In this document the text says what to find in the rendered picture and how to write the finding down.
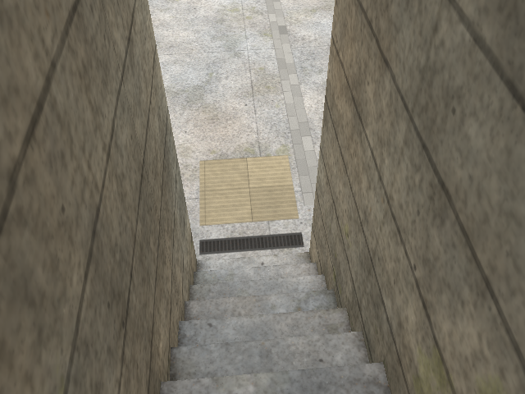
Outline stairs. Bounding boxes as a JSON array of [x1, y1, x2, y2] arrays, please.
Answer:
[[160, 252, 391, 394]]

